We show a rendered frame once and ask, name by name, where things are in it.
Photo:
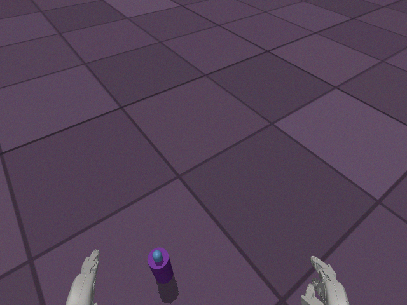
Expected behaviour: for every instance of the right robot hand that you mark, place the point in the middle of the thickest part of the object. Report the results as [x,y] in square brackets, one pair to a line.
[331,291]

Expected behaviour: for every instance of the bottle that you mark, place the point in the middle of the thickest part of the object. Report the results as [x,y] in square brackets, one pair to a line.
[159,262]

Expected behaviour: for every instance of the left robot hand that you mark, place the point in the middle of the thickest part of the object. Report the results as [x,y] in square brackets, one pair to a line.
[83,287]

